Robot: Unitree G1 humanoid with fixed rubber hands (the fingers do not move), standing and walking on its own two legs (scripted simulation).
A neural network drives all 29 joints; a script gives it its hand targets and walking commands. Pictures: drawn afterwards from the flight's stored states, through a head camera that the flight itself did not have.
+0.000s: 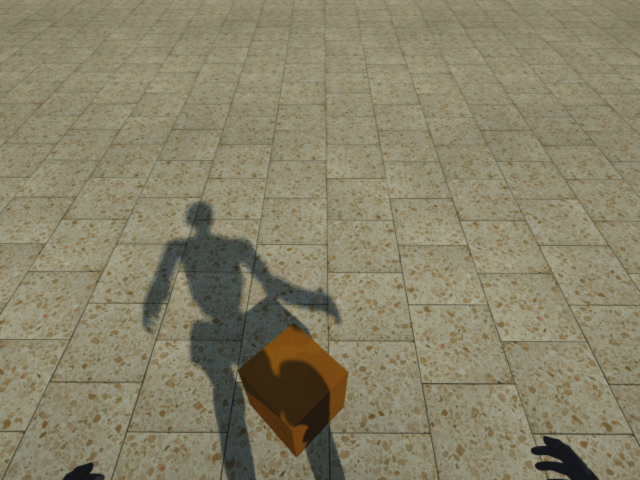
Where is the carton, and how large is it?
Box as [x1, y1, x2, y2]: [238, 323, 347, 457]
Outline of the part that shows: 293,323 239,368 238,372 250,404 296,457 343,406 347,371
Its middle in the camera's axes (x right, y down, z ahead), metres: -0.07 +0.42 +1.10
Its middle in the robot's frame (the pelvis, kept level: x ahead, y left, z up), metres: +0.50 +0.07 -0.62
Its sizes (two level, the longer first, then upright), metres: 0.210 0.200 0.250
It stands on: the floor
